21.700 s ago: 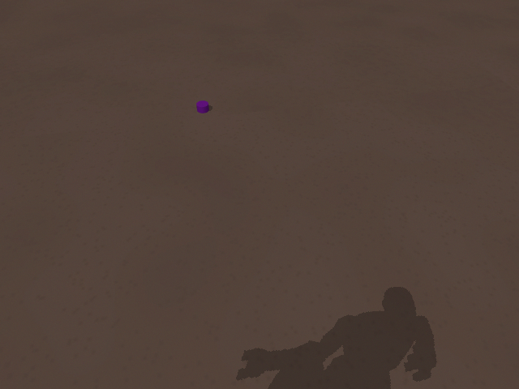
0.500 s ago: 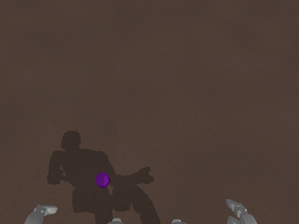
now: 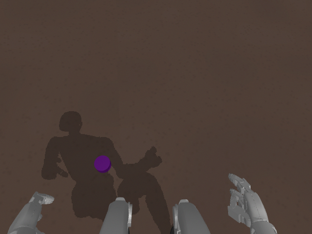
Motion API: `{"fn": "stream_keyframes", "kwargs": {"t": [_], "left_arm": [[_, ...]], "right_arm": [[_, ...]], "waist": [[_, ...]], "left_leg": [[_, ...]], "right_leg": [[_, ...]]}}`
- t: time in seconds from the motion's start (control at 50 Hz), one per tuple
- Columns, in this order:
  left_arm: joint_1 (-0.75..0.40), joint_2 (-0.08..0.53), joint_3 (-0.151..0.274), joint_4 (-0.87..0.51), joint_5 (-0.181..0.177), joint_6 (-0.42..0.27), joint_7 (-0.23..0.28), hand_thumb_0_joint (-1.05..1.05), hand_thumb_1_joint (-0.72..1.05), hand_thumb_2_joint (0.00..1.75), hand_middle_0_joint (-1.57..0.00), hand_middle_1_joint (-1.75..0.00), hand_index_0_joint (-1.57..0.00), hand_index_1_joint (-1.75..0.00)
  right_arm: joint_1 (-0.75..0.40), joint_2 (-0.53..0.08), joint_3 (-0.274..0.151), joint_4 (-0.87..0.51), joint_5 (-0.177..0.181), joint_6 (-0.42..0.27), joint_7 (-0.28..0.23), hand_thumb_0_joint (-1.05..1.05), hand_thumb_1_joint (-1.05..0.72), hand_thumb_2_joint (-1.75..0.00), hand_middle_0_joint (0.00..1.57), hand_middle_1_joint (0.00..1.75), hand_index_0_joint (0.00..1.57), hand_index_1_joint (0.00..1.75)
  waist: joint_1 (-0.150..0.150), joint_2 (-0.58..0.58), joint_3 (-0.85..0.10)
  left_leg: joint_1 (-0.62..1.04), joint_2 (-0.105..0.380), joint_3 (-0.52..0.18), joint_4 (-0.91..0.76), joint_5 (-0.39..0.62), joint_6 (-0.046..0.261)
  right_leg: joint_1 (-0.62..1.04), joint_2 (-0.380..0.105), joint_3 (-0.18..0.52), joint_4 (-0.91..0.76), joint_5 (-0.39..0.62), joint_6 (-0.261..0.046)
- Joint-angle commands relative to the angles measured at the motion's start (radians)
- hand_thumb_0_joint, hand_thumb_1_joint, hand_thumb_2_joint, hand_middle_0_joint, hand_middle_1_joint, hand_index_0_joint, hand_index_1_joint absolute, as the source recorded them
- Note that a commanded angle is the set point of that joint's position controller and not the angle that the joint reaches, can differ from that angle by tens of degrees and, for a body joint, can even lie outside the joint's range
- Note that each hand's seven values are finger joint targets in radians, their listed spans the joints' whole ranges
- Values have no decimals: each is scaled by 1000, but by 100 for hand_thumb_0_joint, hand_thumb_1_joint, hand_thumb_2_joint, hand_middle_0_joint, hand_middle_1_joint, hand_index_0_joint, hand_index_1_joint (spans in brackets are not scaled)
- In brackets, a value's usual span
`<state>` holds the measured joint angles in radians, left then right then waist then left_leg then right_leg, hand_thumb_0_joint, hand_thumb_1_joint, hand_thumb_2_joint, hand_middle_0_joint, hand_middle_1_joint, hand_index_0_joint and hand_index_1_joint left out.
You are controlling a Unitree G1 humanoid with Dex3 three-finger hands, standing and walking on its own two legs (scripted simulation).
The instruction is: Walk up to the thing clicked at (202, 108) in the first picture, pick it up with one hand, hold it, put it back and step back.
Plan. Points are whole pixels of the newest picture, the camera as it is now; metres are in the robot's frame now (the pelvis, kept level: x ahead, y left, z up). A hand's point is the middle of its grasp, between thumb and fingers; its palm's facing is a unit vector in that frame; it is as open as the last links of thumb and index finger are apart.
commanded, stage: rise first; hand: left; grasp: from above
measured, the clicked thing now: (102, 164) +0.45 +0.25 -0.61
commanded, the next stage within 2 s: approach in 1.78 s
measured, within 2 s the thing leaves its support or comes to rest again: neither
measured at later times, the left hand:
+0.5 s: hand (71, 186) +0.29 +0.30 -0.34, palm faces -0.48 -0.28 -0.83, open 14.0 cm
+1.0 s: hand (78, 176) +0.35 +0.31 -0.42, palm faces -0.47 -0.04 -0.88, open 14.0 cm
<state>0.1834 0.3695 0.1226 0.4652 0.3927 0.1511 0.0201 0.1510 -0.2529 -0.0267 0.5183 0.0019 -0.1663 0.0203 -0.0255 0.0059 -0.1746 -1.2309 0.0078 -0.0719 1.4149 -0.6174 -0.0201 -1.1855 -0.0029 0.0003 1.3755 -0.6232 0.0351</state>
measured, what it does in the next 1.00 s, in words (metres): lowers itself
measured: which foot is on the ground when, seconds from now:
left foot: down 0.00-1.00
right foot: down 0.00-1.00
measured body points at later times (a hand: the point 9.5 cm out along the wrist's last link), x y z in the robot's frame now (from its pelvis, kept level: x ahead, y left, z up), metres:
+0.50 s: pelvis -0.07 +0.00 -0.20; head +0.15 +0.01 +0.20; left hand +0.31 +0.31 -0.29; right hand +0.06 -0.28 -0.33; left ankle +0.02 +0.13 -0.59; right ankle +0.01 -0.14 -0.60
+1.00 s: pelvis -0.07 +0.01 -0.27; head +0.14 +0.05 +0.12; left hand +0.37 +0.31 -0.37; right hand +0.00 -0.28 -0.38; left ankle +0.02 +0.13 -0.60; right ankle +0.01 -0.14 -0.59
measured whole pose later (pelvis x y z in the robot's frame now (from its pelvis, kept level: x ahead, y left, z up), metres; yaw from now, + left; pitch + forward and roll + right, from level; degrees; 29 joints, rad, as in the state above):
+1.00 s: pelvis -0.07 +0.01 -0.27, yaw -6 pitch +33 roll -8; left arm -0.74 0.72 0.13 1.26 1.24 -0.32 0.32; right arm 0.12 -0.28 -0.02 0.75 -0.10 -0.01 0.12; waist -0.12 -0.01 -0.11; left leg -2.23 -0.03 -0.14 2.32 -0.68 -0.03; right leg -2.15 0.04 -0.02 2.25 -0.69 0.05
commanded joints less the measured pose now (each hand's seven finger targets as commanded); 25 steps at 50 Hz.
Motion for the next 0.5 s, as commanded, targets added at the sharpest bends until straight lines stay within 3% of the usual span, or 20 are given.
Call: {"fn": "stream_keyframes", "kwargs": {"t": [0.0, 0.1, 0.24, 0.26, 0.3, 0.36, 0.48], "left_arm": [[-175, 197, 57, -54, 111, -124, 31, 0, -54, 97, -6, -109, -7, -108], [-295, 294, 97, 21, 222, -214, 77, 0, -56, 99, -7, -109, -7, -109], [-553, 388, 106, 132, 357, -278, 113, 0, -59, 102, -8, -108, -7, -109], [-565, 381, 99, 184, 374, -287, 113, 0, -59, 102, -7, -109, -7, -109], [-635, 428, 112, 224, 411, -306, 123, 0, -57, 102, -7, -108, -7, -108], [-714, 473, 119, 282, 464, -332, 130, 0, -57, 103, -7, -106, -6, -107], [-837, 546, 127, 379, 549, -384, 156, 0, -53, 101, -5, -107, -6, -106]], "right_arm": [[-6, -163, -76, -70, 4, -55, 0, 0, -89, -90, 20, 30, 20, 30], [-7, -191, -87, -17, 2, -55, 13, 0, -90, -90, 20, 30, 20, 30], [26, -209, -108, 53, -6, -18, 31, 0, -91, -91, 20, 30, 20, 30], [41, -210, -108, 63, -8, -13, 34, 0, -91, -91, 20, 30, 20, 30], [57, -211, -108, 81, -15, 1, 39, 0, -90, -90, 20, 30, 20, 30], [72, -214, -112, 95, -20, 22, 44, 0, -90, -90, 20, 30, 20, 30], [96, -217, -108, 132, -30, 70, 51, 0, -88, -90, 20, 30, 20, 30]], "waist": [[-19, 88, -302], [13, 133, -449], [12, 105, -584], [2, 85, -583], [-2, 39, -599], [14, 39, -630], [3, 37, -577]], "left_leg": [[110, -9, 23, -62, 220, 20], [40, -10, 20, 84, 312, 21], [-111, -12, 35, 272, 293, 32], [-155, -16, 39, 301, 284, 36], [-243, -19, 50, 358, 244, 47], [-301, -20, 64, 412, 210, 48], [-426, -24, 63, 462, 46, 52]], "right_leg": [[-42, 21, -29, 1, 204, -59], [-182, 25, -34, 163, 259, -65], [-308, 34, -48, 297, 247, -62], [-307, 35, -48, 311, 246, -61], [-300, 36, -45, 330, 234, -55], [-318, 38, -45, 367, 205, -53], [-430, 49, -70, 429, 39, -57]]}}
